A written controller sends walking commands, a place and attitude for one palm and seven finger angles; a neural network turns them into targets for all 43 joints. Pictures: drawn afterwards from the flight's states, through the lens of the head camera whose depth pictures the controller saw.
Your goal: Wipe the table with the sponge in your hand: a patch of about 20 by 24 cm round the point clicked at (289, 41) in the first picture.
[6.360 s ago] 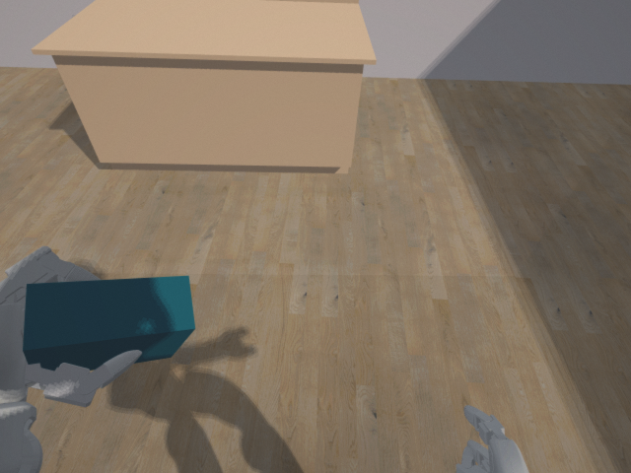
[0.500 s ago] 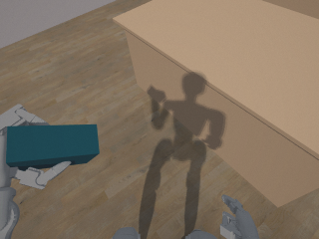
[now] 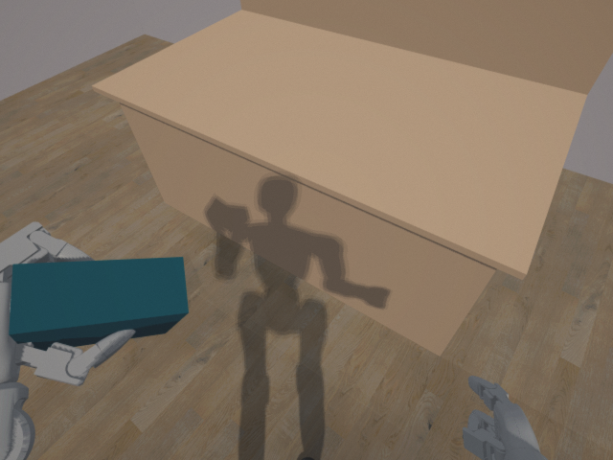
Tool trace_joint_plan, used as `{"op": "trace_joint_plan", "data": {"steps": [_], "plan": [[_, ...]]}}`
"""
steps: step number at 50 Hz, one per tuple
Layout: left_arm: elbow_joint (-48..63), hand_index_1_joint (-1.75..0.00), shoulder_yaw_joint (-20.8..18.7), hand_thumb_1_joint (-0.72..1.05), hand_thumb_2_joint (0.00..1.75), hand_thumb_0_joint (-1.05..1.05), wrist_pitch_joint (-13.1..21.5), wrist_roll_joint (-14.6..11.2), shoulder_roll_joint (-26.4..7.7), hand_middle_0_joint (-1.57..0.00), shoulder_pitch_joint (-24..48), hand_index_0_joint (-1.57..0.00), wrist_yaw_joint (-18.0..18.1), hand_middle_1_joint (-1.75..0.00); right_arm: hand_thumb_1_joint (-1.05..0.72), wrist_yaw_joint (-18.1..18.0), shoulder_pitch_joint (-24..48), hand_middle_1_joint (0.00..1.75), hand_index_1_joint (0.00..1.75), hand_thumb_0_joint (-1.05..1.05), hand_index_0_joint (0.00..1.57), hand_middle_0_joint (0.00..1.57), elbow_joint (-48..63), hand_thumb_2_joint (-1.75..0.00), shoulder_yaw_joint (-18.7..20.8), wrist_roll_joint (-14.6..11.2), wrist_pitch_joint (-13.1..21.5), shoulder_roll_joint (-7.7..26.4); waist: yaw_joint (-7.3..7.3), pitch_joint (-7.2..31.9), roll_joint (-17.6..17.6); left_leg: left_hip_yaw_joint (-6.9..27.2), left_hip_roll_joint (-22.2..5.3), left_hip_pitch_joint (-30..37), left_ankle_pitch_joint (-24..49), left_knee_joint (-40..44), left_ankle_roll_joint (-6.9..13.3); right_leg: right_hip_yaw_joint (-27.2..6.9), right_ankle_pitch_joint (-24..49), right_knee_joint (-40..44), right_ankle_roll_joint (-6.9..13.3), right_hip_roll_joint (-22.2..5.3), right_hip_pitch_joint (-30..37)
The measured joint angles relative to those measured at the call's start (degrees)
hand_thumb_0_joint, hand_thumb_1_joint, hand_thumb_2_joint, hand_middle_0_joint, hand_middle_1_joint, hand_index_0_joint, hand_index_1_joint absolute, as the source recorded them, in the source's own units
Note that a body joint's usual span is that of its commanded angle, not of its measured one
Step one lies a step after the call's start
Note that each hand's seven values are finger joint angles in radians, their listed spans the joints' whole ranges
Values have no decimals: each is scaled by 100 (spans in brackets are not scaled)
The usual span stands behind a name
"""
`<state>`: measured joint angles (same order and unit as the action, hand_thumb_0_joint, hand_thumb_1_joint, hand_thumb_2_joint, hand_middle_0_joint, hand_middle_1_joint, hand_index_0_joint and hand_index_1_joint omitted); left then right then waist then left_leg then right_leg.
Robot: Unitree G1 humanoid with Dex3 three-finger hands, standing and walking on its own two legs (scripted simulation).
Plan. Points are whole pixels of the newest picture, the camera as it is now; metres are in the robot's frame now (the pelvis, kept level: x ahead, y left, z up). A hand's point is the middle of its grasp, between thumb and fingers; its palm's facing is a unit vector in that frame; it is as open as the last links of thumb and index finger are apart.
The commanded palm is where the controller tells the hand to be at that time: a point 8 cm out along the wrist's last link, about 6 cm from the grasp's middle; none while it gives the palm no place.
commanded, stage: turn to face it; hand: left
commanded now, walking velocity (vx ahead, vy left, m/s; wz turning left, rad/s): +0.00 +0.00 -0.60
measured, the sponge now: (129, 303) +0.23 +0.19 +0.16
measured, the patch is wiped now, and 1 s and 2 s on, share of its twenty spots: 0.00 0.00 0.00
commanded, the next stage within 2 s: take the last steps up to it in 1.46 s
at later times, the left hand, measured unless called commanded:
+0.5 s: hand (272, 324) +0.21 +0.05 +0.18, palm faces +0.04 -0.84 -0.55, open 9.4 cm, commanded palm +0.17 +0.12 +0.18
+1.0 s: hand (409, 412) +0.15 -0.07 +0.16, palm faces -0.09 -0.84 -0.53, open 9.4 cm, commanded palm +0.13 -0.01 +0.18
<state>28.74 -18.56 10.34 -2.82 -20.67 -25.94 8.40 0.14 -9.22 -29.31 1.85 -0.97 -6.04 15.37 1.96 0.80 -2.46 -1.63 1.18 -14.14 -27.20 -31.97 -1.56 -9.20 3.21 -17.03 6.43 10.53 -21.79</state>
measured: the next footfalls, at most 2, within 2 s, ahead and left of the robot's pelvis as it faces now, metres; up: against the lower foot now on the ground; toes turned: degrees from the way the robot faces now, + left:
left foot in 0.04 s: -0.01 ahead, +0.16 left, +0.00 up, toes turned +2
right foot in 0.24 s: +0.05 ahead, -0.15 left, +0.00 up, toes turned -14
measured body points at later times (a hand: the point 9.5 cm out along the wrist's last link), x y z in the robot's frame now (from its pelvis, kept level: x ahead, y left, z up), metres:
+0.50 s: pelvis -0.08 -0.09 -0.01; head -0.03 -0.14 +0.44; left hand +0.20 +0.09 +0.21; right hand +0.00 -0.38 -0.12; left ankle -0.05 +0.08 -0.67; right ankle +0.02 -0.14 -0.74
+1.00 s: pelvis -0.16 -0.14 -0.03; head -0.15 -0.19 +0.42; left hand +0.15 -0.02 +0.19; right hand -0.14 -0.41 -0.14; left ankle -0.08 +0.05 -0.73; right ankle -0.16 -0.26 -0.74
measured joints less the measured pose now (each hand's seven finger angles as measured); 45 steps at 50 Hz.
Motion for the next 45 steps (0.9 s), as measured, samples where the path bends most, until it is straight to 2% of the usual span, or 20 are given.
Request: {"op": "trace_joint_plan", "data": {"steps": [2,3,5,7,9,12,14,15,17,21,24,28,35,37,38,39,40,42,43,45], "plan": [[34,-134,-71,-44,100,-1,60,-9,-99,-82,86,-82,-80,-134,-91,25,38,30,30,1,20,20,87,-90,-31,15,22,-79,-40,-34,75,-76,-133,287,274,697,193,56,-368,-385,-352,189,-311],[32,-134,-139,-44,100,-1,55,4,-185,-82,176,-82,-127,-134,-91,19,74,30,30,1,20,20,127,-90,-39,31,36,-167,-58,-164,36,-169,-203,289,912,768,190,152,-990,-1073,-565,215,-581],[8,-134,-302,-44,100,-1,48,39,-343,-82,226,-82,-211,-134,-91,-6,59,30,30,1,20,20,168,-90,-76,32,136,-356,-67,-360,-47,-313,-274,305,1234,597,-14,460,-1918,-2977,-803,40,-1117],[-50,-134,-391,-44,100,-1,39,16,-321,-82,62,-82,-232,-134,-91,11,-46,30,30,1,20,20,165,-90,-123,-10,257,-448,-58,-415,84,-421,-446,344,1065,428,-198,727,-2397,-4069,-887,-303,-1295],[-33,-134,-368,-44,100,-1,-31,12,-184,-82,-123,-82,-188,-134,-91,17,-174,30,30,1,20,20,114,-90,-177,-65,393,-472,36,-477,315,-564,-711,409,907,287,-365,943,-2607,-3834,-937,-708,-1044],[76,-134,-328,-44,100,-1,-93,60,-149,-81,-207,-82,-111,-134,-91,18,-377,30,30,1,20,20,36,-90,-275,-87,641,-510,139,-638,550,-711,-1154,373,607,-244,-583,1123,-2222,-2435,-978,-1095,-242],[64,-134,-282,-44,100,-1,-85,130,-151,-81,100,-82,-78,-134,-91,1,-315,30,30,1,21,20,-127,-90,-297,-84,744,-488,108,-888,693,-466,-1376,24,189,-1159,-486,1341,-1696,-2332,-556,-935,-188],[44,-134,-246,-44,100,-1,-87,122,-125,-81,284,-82,-67,-134,-91,-8,-216,30,30,1,21,20,-248,-90,-294,-78,732,-460,68,-1004,670,-219,-1240,-254,-93,-1768,-422,1350,-1716,-2418,-333,-885,-251],[99,-134,-242,-44,100,-1,-93,48,-84,-81,427,-82,-41,-134,-91,-16,-2,30,30,1,21,20,-420,-90,-279,-37,621,-395,-19,-1161,532,95,-855,-733,-197,-2835,-374,1240,-1671,-2336,-75,-809,-308],[417,-134,-371,-44,100,-1,45,-72,-181,-81,-46,-82,-14,-134,-91,20,164,30,30,1,21,20,-405,-90,-179,17,382,-251,-291,-1117,346,159,-436,-1176,134,-3382,-401,976,-1209,-1716,38,-603,-235],[527,-134,-479,-44,100,-1,185,-110,-356,-81,-435,-82,-16,-134,-91,11,122,30,30,1,20,20,-331,-90,-52,28,283,-137,-378,-913,245,91,-288,-1174,186,-2968,-405,768,-883,-1249,91,-473,-151],[354,-134,-554,-44,100,-1,248,-116,-467,-81,-605,-82,16,-134,-91,-11,30,30,30,1,20,20,-283,-90,71,8,165,35,-326,-578,144,60,-158,-989,108,-2234,-347,486,-514,-748,118,-343,-84],[-120,-134,-252,-44,100,-1,71,-30,-99,-81,-221,-82,73,-134,-91,-18,-17,30,30,1,20,20,-205,-90,107,-6,-21,128,-104,-196,14,-1,9,-291,-148,-793,-121,112,26,-16,-53,-132,-12],[-96,-134,-172,-44,100,-1,45,6,-23,-81,-108,-82,43,-134,-91,11,11,30,30,1,20,20,-151,-90,86,-4,-21,74,-61,-165,-21,-122,7,72,-208,-69,18,57,134,82,-208,-26,-62],[-49,-134,-151,-44,100,-1,49,12,-13,-81,-54,-82,15,-134,-91,23,33,30,30,1,20,20,-100,-90,72,4,3,51,-59,-169,16,-159,-59,273,-158,380,157,80,-42,-99,-392,88,-207],[-21,-134,-163,-44,100,-1,57,19,-48,-81,40,-82,-29,-134,-91,21,90,30,30,1,20,20,-60,-90,65,46,35,-21,-66,-259,-17,-205,-117,313,385,578,190,134,-661,-690,-635,164,-489],[5,-134,-181,-44,100,-1,55,42,-118,-81,142,-82,-79,-134,-91,4,112,30,30,1,20,20,-1,-90,64,72,99,-99,-115,-372,-32,-286,-216,285,978,553,210,271,-1324,-1736,-810,173,-845],[42,-134,-275,-44,100,-1,78,75,-282,-81,195,-82,-190,-134,-91,-7,70,30,30,1,20,20,63,-90,53,57,250,-283,-166,-510,-84,-340,-304,286,1133,329,-9,482,-2083,-3786,-903,-54,-1375],[46,-134,-332,-44,100,-1,91,60,-318,-81,123,-82,-228,-134,-91,9,22,30,30,1,20,20,74,-90,35,27,314,-344,-147,-514,-35,-384,-395,298,1027,240,-136,572,-2285,-4372,-912,-227,-1484],[45,-134,-404,-44,100,-1,108,21,-287,-81,-83,-82,-212,-134,-91,27,-84,30,30,1,20,20,54,-90,-24,-38,444,-412,-71,-517,190,-483,-680,321,824,75,-346,763,-2589,-4379,-925,-641,-1324]]}}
